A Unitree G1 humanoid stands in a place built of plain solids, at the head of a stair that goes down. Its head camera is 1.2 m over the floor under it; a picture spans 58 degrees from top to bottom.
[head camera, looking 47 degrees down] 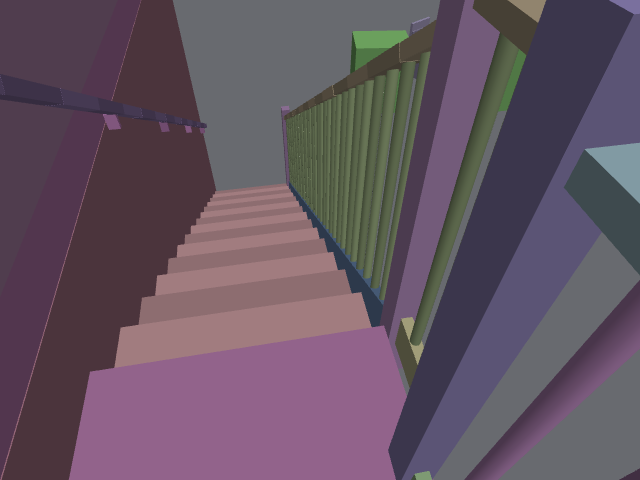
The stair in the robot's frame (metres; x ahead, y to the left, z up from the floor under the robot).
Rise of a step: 0.17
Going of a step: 0.26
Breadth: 0.90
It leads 10 degrees to the left of straight ahead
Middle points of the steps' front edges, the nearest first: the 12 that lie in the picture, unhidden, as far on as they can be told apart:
0.67 0.24 0.00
0.92 0.28 -0.17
1.17 0.33 -0.33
1.42 0.37 -0.50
1.68 0.42 -0.67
1.93 0.46 -0.83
2.18 0.51 -1.00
2.43 0.55 -1.17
2.69 0.60 -1.33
2.94 0.64 -1.50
3.19 0.69 -1.67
3.44 0.73 -1.83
